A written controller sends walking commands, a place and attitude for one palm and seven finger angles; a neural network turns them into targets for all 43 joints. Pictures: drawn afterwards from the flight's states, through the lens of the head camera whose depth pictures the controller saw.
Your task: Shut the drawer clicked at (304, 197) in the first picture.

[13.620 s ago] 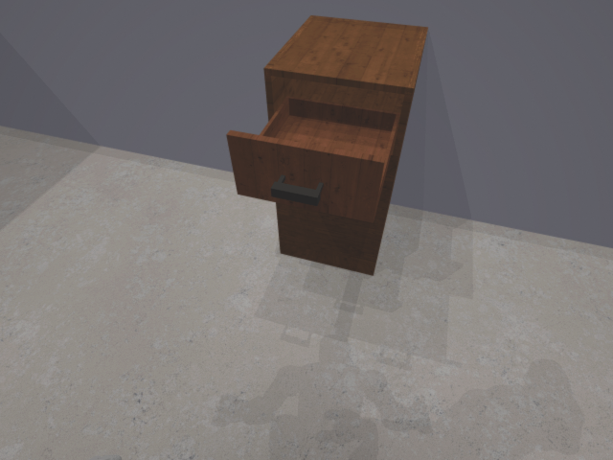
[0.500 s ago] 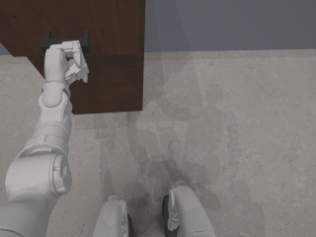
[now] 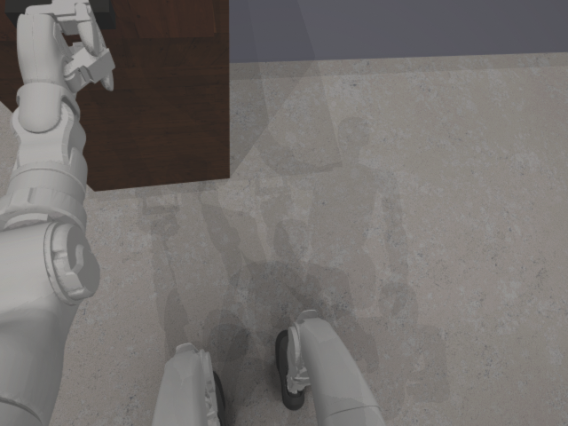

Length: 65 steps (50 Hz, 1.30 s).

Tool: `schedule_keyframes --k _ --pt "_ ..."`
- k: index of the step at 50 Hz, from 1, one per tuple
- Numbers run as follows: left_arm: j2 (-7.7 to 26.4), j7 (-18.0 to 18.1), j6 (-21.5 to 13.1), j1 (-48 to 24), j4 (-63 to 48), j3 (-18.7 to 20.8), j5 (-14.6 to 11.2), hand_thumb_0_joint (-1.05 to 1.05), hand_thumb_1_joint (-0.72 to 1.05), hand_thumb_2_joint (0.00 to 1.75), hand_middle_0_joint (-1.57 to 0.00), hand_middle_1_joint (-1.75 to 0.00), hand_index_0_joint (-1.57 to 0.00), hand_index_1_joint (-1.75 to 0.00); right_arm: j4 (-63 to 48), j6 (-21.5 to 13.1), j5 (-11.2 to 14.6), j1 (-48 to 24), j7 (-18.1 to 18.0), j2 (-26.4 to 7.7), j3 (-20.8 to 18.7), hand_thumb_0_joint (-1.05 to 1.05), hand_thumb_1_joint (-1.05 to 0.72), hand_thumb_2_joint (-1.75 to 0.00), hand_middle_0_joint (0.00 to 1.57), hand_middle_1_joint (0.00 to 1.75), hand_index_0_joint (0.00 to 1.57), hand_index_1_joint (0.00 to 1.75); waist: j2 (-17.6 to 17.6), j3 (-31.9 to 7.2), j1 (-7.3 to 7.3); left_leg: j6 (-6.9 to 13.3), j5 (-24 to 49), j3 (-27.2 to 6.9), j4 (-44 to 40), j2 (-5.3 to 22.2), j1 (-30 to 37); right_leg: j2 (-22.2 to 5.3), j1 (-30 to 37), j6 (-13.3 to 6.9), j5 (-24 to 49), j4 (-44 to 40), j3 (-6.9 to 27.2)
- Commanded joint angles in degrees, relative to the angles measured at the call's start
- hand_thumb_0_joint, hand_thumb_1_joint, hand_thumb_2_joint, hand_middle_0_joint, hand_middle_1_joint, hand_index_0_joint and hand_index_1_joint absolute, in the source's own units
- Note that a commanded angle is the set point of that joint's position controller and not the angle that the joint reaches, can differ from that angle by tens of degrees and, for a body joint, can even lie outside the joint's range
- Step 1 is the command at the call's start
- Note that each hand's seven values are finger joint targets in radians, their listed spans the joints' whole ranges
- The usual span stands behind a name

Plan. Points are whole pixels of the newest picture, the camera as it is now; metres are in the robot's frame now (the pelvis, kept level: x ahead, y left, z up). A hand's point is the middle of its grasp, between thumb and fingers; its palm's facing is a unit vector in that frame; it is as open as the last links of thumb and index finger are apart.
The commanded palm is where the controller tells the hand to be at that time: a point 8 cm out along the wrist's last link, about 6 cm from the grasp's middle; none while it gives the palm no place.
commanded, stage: push the drawer shut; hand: left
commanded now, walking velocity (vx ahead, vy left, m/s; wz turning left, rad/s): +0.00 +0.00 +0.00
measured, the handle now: out of the picture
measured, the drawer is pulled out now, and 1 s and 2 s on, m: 0.01 0.00 0.00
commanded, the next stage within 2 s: pull the fist back off the drawer in 0.44 s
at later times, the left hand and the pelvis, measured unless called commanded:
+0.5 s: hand (97, 41) +0.60 +0.15 +0.05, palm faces +0.01 -1.00 -0.05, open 3.1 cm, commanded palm +0.63 +0.15 +0.05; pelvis -0.01 +0.00 -0.01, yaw +0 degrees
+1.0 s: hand (103, 43) +0.59 +0.14 +0.05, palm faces +0.01 -1.00 -0.04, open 3.3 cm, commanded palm +0.57 +0.15 +0.05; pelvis -0.03 +0.00 -0.01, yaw -1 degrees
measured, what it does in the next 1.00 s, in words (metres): stands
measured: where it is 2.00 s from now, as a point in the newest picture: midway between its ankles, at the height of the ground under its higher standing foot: (253, 405)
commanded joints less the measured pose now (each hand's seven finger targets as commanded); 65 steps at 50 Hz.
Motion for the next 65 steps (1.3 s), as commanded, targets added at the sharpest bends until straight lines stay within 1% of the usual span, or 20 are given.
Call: schedule_keyframes --k 1,5,6,17,19,23,25,27,36,38,42,46,48,50,53,55,57,61,63,65 --pt "13.5 0.9 -2.9 -31.9 -12.6 1.4 -0.3 0.0 0.9 0.9 -1.4 -1.6 -1.4 -1.6 -0.7 0.3 -0.5 14.0 -0.6 -11.2 -3.7 0.0 -0.9 -0.9 0.2 0.3 0.2 0.3 10.7 -36.1 -3.32 -0.2 25.8 -5.8 -7.8 -1.6 20.6 3.7 21.0 -0.3 13.8 -5.6 4.3" --pt "16.3 0.5 -2.5 -32.6 -13.5 2.9 0.4 0.0 0.9 0.9 -1.4 -1.6 -1.4 -1.6 -1.0 0.6 -0.7 14.9 -0.4 -11.2 -3.4 0.0 -0.9 -0.9 0.2 0.3 0.2 0.3 12.3 -38.5 -3.1 -0.3 28.5 -6.0 -7.3 -1.5 21.4 3.8 22.4 -0.5 16.5 -5.0 4.2" --pt "15.1 0.5 -2.3 -32.2 -13.5 2.0 0.5 0.0 0.9 0.9 -1.4 -1.6 -1.4 -1.6 -1.0 0.8 -0.7 15.0 -0.2 -11.2 -3.5 0.0 -0.9 -0.9 0.2 0.3 0.2 0.3 12.6 -39.0 -3.33 -0.4 29.7 -6.2 -7.3 -1.3 22.7 3.8 21.7 -0.5 17.1 -5.0 4.0" --pt "13.7 2.3 -1.3 -44.8 -12.0 -1.8 1.6 0.0 0.9 0.9 -1.4 -1.6 -1.4 -1.6 1.4 0.2 -1.3 16.3 -0.1 -11.5 -3.0 0.0 -0.9 -0.9 0.2 0.3 0.2 0.3 15.6 -34.8 -7.96 -0.3 24.0 -7.6 -7.0 -1.3 22.6 4.1 14.5 -0.4 10.6 -6.3 3.4" --pt "15.7 2.4 -1.1 -46.4 -10.4 -0.9 1.7 0.0 0.9 0.9 -1.4 -1.6 -1.4 -1.6 1.4 -0.2 -1.4 16.4 -0.4 -11.7 -2.6 0.0 -0.9 -0.9 0.2 0.3 0.2 0.3 14.7 -33.2 -8.79 0.1 21.3 -7.5 -6.8 -1.5 20.1 4.2 14.2 -0.4 8.9 -6.4 3.5" --pt "15.3 2.6 -0.6 -49.9 -9.9 -2.8 2.2 0.0 0.9 0.9 -1.4 -1.6 -1.4 -1.6 1.6 -1.0 -1.3 16.2 -0.8 -11.9 -2.2 0.0 -0.9 -0.9 0.2 0.3 0.2 0.3 16.3 -32.5 -9.98 0.1 17.8 -7.9 -7.1 -1.5 19.2 4.1 11.5 -0.4 6.2 -6.3 3.3" --pt "15.4 2.6 -0.6 -51.4 -10.8 -3.4 2.5 0.0 0.9 0.9 -1.4 -1.6 -1.4 -1.6 1.7 -1.5 -1.5 16.3 -0.8 -12.2 -2.1 0.0 -0.9 -0.9 0.2 0.3 0.2 0.3 19.5 -34.6 -10.06 -0.3 17.9 -8.6 -7.1 -1.4 21.6 4.1 9.4 -0.6 5.9 -5.5 2.9" --pt "15.2 2.8 0.0 -52.4 -10.2 -3.7 2.4 0.0 0.9 0.9 -1.4 -1.6 -1.4 -1.6 2.0 -2.0 -1.4 16.4 -1.0 -12.4 -2.0 0.0 -0.9 -0.9 0.2 0.3 0.2 0.3 19.0 -34.4 -10.76 -0.1 16.5 -8.8 -7.1 -1.3 21.4 4.1 8.6 -0.4 5.2 -5.8 3.0" --pt "17.9 2.3 2.0 -50.8 -9.9 -1.9 3.2 0.0 0.9 0.9 -1.4 -1.6 -1.4 -1.6 1.0 -2.6 -1.6 17.1 -0.4 -12.7 -1.6 0.0 -0.9 -0.9 0.2 0.3 0.2 0.3 18.3 -35.7 -8.94 -0.1 13.0 -9.2 -7.4 -1.5 18.3 3.9 11.0 -0.6 3.5 -5.3 2.9" --pt "16.0 2.1 2.6 -48.6 -9.3 -2.8 2.9 0.0 0.9 0.9 -1.4 -1.6 -1.4 -1.6 0.6 -2.6 -1.4 16.8 -0.1 -12.5 -1.6 0.0 -0.9 -0.9 0.2 0.3 0.2 0.3 18.0 -34.9 -8.47 0.0 12.6 -8.7 -7.6 -1.5 17.8 3.9 11.2 -0.6 3.1 -5.6 3.1" --pt "17.1 2.0 3.3 -45.7 -9.2 -1.4 2.7 0.0 0.9 0.9 -1.4 -1.6 -1.4 -1.6 0.3 -2.5 -1.1 16.6 0.1 -12.6 -1.6 0.0 -0.9 -0.9 0.2 0.3 0.2 0.3 16.6 -33.3 -7.49 0.1 10.6 -8.5 -8.3 -1.4 16.3 3.9 11.5 -0.5 1.9 -5.7 3.1" --pt "16.7 1.9 2.4 -40.7 -13.2 0.2 1.9 0.0 0.9 0.9 -1.4 -1.6 -1.4 -1.6 -0.4 -2.5 -1.0 16.7 0.6 -12.3 -2.2 0.0 -0.9 -0.9 0.2 0.3 0.2 0.3 16.8 -37.5 -4.98 -0.3 15.2 -8.1 -8.6 -1.3 19.5 3.9 14.9 -0.7 4.6 -5.7 3.1" --pt "15.0 1.7 2.2 -37.5 -14.2 -0.2 1.3 0.0 0.9 0.9 -1.4 -1.6 -1.4 -1.6 -0.7 -2.2 -0.8 16.6 0.7 -11.9 -2.5 0.0 -0.9 -0.9 0.2 0.3 0.2 0.3 14.8 -36.9 -4.5 -0.3 17.3 -7.7 -9.1 -1.1 20.1 4.0 16.5 -0.6 6.0 -6.2 3.1" --pt "13.5 1.7 1.7 -34.1 -14.9 -0.6 1.1 0.0 0.9 0.9 -1.4 -1.6 -1.4 -1.6 -0.9 -1.9 -0.6 16.1 1.0 -11.9 -2.7 0.0 -0.9 -0.9 0.2 0.3 0.2 0.3 15.9 -36.8 -3.38 -0.6 18.9 -7.7 -9.5 -1.0 21.8 3.9 16.1 -0.7 6.7 -6.1 2.9" --pt "13.2 1.8 1.3 -29.4 -16.4 0.6 0.4 0.0 0.9 0.9 -1.4 -1.6 -1.4 -1.6 -1.3 -1.3 -0.4 15.8 1.1 -11.6 -3.2 0.0 -0.9 -0.9 0.2 0.3 0.2 0.3 12.3 -36.6 -2.24 -0.3 21.1 -6.6 -9.9 -1.0 21.2 4.0 20.1 -0.5 8.9 -6.8 3.4" --pt "10.2 1.9 0.6 -25.5 -17.1 -0.3 -0.3 0.0 0.9 0.9 -1.4 -1.6 -1.4 -1.6 -1.6 -1.1 -0.2 15.3 1.4 -11.2 -3.6 0.0 -0.9 -0.9 0.2 0.3 0.2 0.3 12.0 -36.5 -1.31 -0.6 22.8 -6.4 -10.4 -1.1 22.8 4.0 20.4 -0.6 10.1 -6.9 3.2" --pt "11.1 2.2 0.0 -22.8 -18.3 1.3 -1.1 0.0 0.9 0.9 -1.4 -1.6 -1.4 -1.6 -1.8 -0.7 0.0 15.2 1.2 -11.2 -3.9 0.0 -0.9 -0.9 0.2 0.3 0.2 0.3 9.3 -35.6 -0.78 -0.4 24.1 -5.8 -10.8 -1.2 22.1 4.1 23.3 -0.4 12.2 -7.4 3.5" --pt "6.7 2.8 -2.5 -22.3 -21.2 -1.1 -1.7 0.0 0.9 0.9 -1.4 -1.6 -1.4 -1.6 -1.5 -0.2 0.0 14.4 1.3 -10.5 -4.7 0.0 -0.9 -0.9 0.2 0.3 0.2 0.3 9.4 -35.6 -1.1 -0.8 29.1 -5.3 -10.7 -1.3 26.0 3.9 23.3 -0.3 16.7 -7.5 3.6" --pt "7.5 2.9 -3.3 -21.8 -20.0 0.0 -1.8 0.0 0.9 0.9 -1.4 -1.6 -1.4 -1.6 -1.2 0.0 0.0 14.4 1.1 -10.4 -4.9 0.0 -0.9 -0.9 0.2 0.3 0.2 0.3 6.8 -34.8 -1.13 -0.5 28.5 -4.8 -10.4 -1.6 23.7 3.9 25.6 -0.2 18.0 -7.5 4.0" --pt "7.5 2.8 -4.3 -20.7 -20.2 0.1 -1.6 0.0 0.9 0.9 -1.4 -1.6 -1.4 -1.6 -1.4 0.2 -0.1 14.2 0.9 -10.1 -4.9 0.0 -0.9 -0.9 0.2 0.3 0.2 0.3 8.3 -35.4 -0.22 -0.6 30.2 -4.3 -10.4 -1.9 24.3 3.9 27.0 -0.4 20.2 -7.2 4.4"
